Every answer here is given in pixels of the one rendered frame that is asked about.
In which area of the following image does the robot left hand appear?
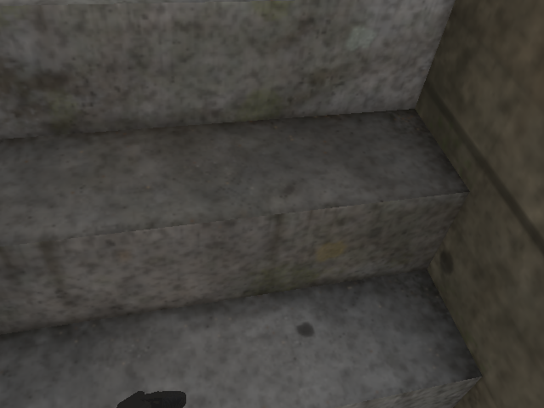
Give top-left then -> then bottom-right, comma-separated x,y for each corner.
117,391 -> 186,408

